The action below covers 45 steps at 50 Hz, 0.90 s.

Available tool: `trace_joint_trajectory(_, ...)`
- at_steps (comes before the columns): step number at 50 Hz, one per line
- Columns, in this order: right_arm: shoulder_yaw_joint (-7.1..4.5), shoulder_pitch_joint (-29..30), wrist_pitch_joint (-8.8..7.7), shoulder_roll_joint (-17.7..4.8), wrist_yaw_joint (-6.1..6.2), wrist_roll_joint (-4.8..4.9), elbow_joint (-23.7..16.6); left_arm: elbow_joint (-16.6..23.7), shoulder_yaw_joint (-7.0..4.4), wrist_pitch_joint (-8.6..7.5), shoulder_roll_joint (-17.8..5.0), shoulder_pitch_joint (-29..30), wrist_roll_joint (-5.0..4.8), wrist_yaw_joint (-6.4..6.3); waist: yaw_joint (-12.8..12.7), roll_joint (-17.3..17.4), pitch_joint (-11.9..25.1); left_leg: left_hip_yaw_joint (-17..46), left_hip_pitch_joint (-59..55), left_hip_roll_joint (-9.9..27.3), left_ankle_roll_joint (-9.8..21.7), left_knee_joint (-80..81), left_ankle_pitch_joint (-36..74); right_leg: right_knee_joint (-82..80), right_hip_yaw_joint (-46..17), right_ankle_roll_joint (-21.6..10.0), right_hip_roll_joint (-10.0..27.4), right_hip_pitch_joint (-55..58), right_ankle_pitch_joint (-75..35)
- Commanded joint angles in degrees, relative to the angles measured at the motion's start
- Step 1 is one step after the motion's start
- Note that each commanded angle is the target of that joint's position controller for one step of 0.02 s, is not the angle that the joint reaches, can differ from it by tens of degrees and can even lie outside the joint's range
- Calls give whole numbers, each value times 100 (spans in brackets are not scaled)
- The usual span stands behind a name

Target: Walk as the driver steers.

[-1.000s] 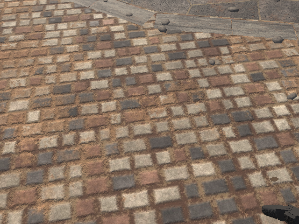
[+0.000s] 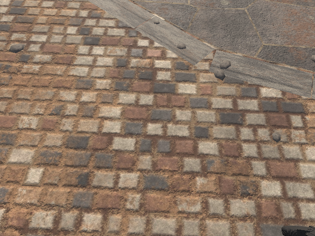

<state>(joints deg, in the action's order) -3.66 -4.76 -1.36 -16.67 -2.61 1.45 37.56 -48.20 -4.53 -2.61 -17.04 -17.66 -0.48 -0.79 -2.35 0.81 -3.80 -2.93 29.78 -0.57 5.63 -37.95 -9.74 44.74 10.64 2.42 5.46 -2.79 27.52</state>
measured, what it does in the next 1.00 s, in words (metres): walks ahead, turning left: right foot, then left foot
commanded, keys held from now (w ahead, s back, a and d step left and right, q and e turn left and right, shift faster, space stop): w+q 1.00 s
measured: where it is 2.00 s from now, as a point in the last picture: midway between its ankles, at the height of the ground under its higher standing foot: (75, 127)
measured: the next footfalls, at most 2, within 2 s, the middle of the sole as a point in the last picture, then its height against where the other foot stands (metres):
right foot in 0.46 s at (190, 232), level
left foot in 0.98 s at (104, 195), level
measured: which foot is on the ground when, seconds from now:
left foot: down 0.00-0.46, up 0.48-0.96, down 0.98-1.00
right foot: up 0.00-0.44, down 0.46-0.98, up 1.00-1.00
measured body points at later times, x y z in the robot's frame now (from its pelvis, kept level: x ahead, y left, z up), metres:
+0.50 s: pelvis +0.29 -0.02 +0.01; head +0.31 -0.01 +0.46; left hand +0.43 +0.29 -0.06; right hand +0.41 -0.29 -0.10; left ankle +0.11 +0.07 -0.68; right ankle +0.41 -0.10 -0.71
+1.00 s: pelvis +0.51 +0.11 +0.00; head +0.54 +0.15 +0.45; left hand +0.36 +0.37 -0.13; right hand +0.85 +0.05 -0.06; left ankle +0.56 +0.25 -0.72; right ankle +0.42 -0.10 -0.69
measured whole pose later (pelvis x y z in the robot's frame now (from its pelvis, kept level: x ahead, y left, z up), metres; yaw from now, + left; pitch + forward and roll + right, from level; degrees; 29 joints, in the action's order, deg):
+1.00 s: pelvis +0.51 +0.11 +0.00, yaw +36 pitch +2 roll -1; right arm -3.6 -3.7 -1.0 -16.5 -2.6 1.5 32.5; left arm -49.2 -4.3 -2.6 -18.4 -18.6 -0.8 -0.5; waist -3.6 0.5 -3.8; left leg -2.6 29.4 -0.6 5.9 -35.4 -8.1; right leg 36.8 12.2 2.4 5.3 0.5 28.1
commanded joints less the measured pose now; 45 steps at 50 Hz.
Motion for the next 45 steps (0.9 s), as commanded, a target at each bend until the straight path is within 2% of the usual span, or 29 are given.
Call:
trace_joint_trajectory(1, -404, -1835, -126, -1308, 48, -30, -54, 907, -47, -441, -771, 545, -136, 103, 980, 545, 2065, 4642, -5018, 1906, 1607, 2211, -1265, 3551, -1628, -178, -507, -4316, 391)
trace_joint_trajectory(2, -346, -1626, -192, -1118, 48, -49, -25, 1011, -28, -524, -751, 792, -212, 117, 839, 406, 1364, 3867, -4285, 1713, 1395, 2211, -946, 3194, -1555, -310, -280, -4435, -112)
trace_joint_trajectory(3, -291, -1247, -215, -943, 59, -39, -59, 941, -27, -552, -702, 771, -83, 69, 559, 11, 927, 3225, -3440, 1455, 1201, 2199, -332, 2670, -1548, -315, -44, -4139, -513)
trace_joint_trajectory(4, -228, -943, -223, -752, 87, -76, -136, 878, -76, -516, -764, 674, 38, 37, 335, 90, 745, 2760, -2804, 1251, 1097, 2266, 270, 2230, -1574, -281, 114, -3702, -787)
trace_joint_trajectory(5, -201, -792, -223, -697, 112, -132, -227, 853, -94, -446, -768, 576, 73, 48, 196, 219, 691, 2580, -2406, 1126, 1076, 2388, 598, 2062, -1588, -232, 165, -3371, -968)
trace_joint_trajectory(8, -242, -871, -263, -830, 201, -103, -190, 878, -55, -293, -558, 621, 146, 39, 134, 158, 602, 2096, -1852, 938, 1130, 2542, 1418, 1401, -1428, 30, 67, -3178, -1401)
trace_joint_trajectory(11, -272, -1135, -241, -929, 304, -58, -66, 1067, 24, -273, -379, 1286, 141, 41, 353, 230, 408, 1788, -1693, 687, 913, 2531, 1244, 143, -1409, 184, -114, -3215, -2441)
trace_joint_trajectory(14, -284, -1355, -189, -964, 356, -26, 36, 1201, 81, -328, -293, 1878, 72, 118, 591, 383, 308, 1778, -1559, 561, 701, 2462, 610, -969, -1370, 196, -382, -2806, -3228)
trace_joint_trajectory(16, -297, -1536, -160, -983, 366, -1, 125, 1286, 69, -377, -367, 2120, 17, 175, 678, 414, 271, 2027, -1686, 676, 672, 2312, 388, -1297, -1446, 153, -466, -2660, -3322)
trace_joint_trajectory(19, -294, -1612, -106, -917, 398, 5, 176, 1309, -3, -453, -569, 2092, -1, 246, 592, 518, 296, 2529, -2168, 866, 583, 1819, 308, -1665, -1608, -12, -505, -2507, -2856)
trace_joint_trajectory(21, -301, -1498, -68, -891, 403, -11, 150, 1209, -75, -505, -685, 1653, -13, 237, 333, 699, 386, 2736, -2251, 869, 466, 1425, 581, -1826, -1515, -206, -535, -1952, -2410)
trace_joint_trajectory(22, -245, -1445, -64, -732, 391, -25, 112, 1070, -157, -532, -810, 1117, 23, 200, 56, 651, 678, 2602, -2127, 606, 308, 888, 859, -2029, -1449, -373, -497, -1125, -2444)
trace_joint_trajectory(23, -117, -1450, -80, -402, 360, -91, 19, 993, -237, -552, -1071, 343, 126, 153, -285, 201, 1432, 2206, -1565, 268, 105, -524, 419, -1898, -2149, -720, 290, 285, -2174)
trace_joint_trajectory(24, 0, -2220, -129, -12, 364, 25, -129, 841, -351, -486, -1563, -263, 208, 142, -30, -1495, 2201, 1390, 449, -616, -346, -2469, -2016, -2274, -4634, -1649, 1635, 2285, -1136)
trace_joint_trajectory(25, -53, -2325, -148, -518, 381, 114, -65, 784, -284, -447, -1184, -300, 45, 190, -71, -1663, 2075, 1392, 1404, -216, -433, -3423, -2419, -2695, -5772, -1798, 1949, 2312, 326)
trace_joint_trajectory(26, -165, -1751, -121, -927, 383, 96, -61, 877, -165, -415, -743, -26, 23, 169, -235, -1008, 1295, 1385, 1620, 32, -477, -3699, -1874, -2832, -4926, -1529, 1667, 1642, 461)
trace_joint_trajectory(27, -188, -1352, -89, -960, 390, 22, -133, 905, -106, -366, -602, 263, 69, 150, -192, -624, 843, 1165, 1485, 228, -508, -3635, -1439, -2873, -4059, -1325, 1410, 955, -231)
trace_joint_trajectory(28, -199, -1118, -87, -887, 374, -43, -207, 864, -60, -338, -482, 448, 93, 139, -106, -527, 500, 1136, 1357, 379, -527, -3383, -1147, -2994, -3468, -1263, 1175, 384, -934)
trace_joint_trajectory(30, -193, -1145, -41, -659, 306, 12, -246, 784, -19, -359, -381, 556, 124, 112, 79, -749, 342, 1044, 943, 603, -516, -3027, -854, -3259, -2654, -1162, 888, -168, -1645)
trace_joint_trajectory(32, -145, -1086, 18, -437, 278, 27, -315, 678, -49, -403, -448, 517, 69, 111, 112, -708, 278, 925, 972, 679, -554, -2754, -747, -3467, -2191, -1262, 886, -303, -2070)
trace_joint_trajectory(35, -100, -790, 35, -339, 250, -13, -466, 546, -124, -411, -682, 455, 71, 99, 89, -526, 225, 882, 1234, 749, -641, -2111, -195, -3625, -1676, -1377, 984, -177, -2694)
trace_joint_trajectory(37, -79, -597, 3, -312, 191, -5, -495, 497, -135, -379, -752, 484, 66, 91, 38, -470, 204, 770, 1152, 735, -632, -1499, 419, -3643, -1213, -1297, 885, -96, -3008)
trace_joint_trajectory(40, -22, -21, -57, -205, 79, -10, -631, 383, -148, -316, -869, 320, 36, 63, -179, -399, 53, 449, 892, 637, -554, -582, 1074, -3626, -667, -1156, 808, 0, -3196)
trace_joint_trajectory(43, -11, 397, -58, -207, -23, 13, -813, 245, -184, -226, -1015, 73, -38, 62, -278, -387, -96, 225, 828, 549, -408, -44, 954, -3516, -414, -1063, 959, 411, -3441)
trace_joint_trajectory(45, -67, 421, -45, -329, -71, -2, -902, 209, -222, -151, -1146, 61, -97, 52, -149, -461, -49, 23, 575, 364, -217, 174, 478, -3140, -222, -961, 1042, 705, -4550)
